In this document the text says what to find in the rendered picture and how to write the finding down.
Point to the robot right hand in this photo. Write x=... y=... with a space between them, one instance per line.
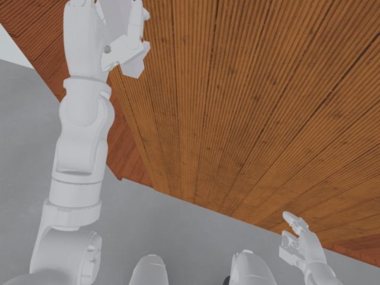
x=303 y=250

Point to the robot right forearm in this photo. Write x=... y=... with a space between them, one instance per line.
x=318 y=273

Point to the robot thigh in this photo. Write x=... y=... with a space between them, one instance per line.
x=250 y=269
x=150 y=271

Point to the robot left forearm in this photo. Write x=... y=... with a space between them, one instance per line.
x=80 y=158

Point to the robot left upper arm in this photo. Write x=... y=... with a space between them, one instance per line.
x=64 y=258

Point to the robot right thigh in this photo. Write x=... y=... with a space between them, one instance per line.
x=250 y=269

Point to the robot left hand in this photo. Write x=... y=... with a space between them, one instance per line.
x=86 y=35

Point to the handle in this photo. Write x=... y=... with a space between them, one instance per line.
x=116 y=14

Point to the wardrobe door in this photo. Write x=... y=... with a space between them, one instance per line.
x=367 y=245
x=250 y=108

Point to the robot left thigh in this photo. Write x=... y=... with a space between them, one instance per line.
x=150 y=271

